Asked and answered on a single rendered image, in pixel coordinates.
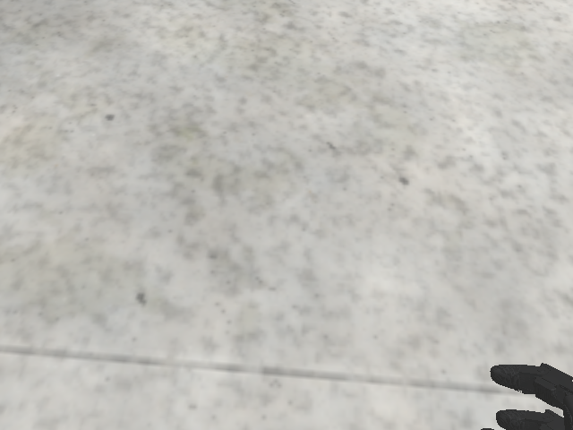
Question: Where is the right robot hand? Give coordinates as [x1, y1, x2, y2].
[481, 363, 573, 430]

